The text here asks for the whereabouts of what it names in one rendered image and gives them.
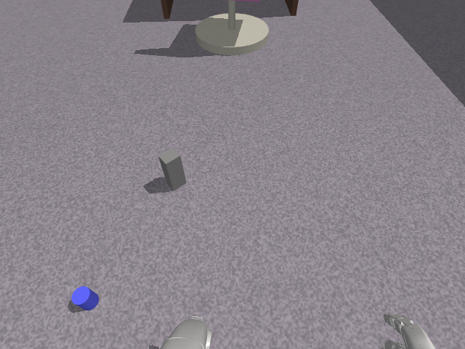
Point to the right robot hand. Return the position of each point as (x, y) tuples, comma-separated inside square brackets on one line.
[(413, 335)]

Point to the office chair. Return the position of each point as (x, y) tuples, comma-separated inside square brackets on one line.
[(232, 33)]

